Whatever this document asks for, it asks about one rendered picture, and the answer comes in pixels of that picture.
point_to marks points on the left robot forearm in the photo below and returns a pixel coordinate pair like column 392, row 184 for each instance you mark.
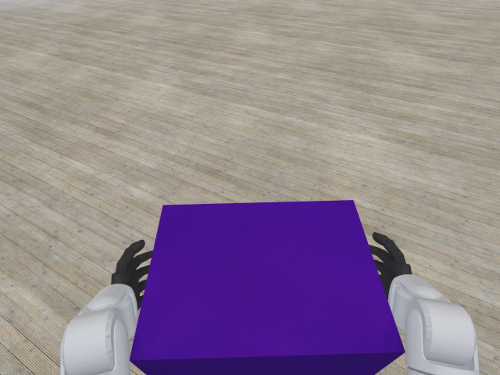
column 96, row 342

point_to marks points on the right robot forearm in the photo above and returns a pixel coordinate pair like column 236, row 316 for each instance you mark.
column 440, row 337

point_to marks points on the robot right hand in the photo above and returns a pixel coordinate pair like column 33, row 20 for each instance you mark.
column 393, row 264

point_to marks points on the robot left hand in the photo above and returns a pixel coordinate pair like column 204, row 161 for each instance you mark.
column 126, row 272

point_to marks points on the carton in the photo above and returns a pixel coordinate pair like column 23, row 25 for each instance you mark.
column 264, row 288

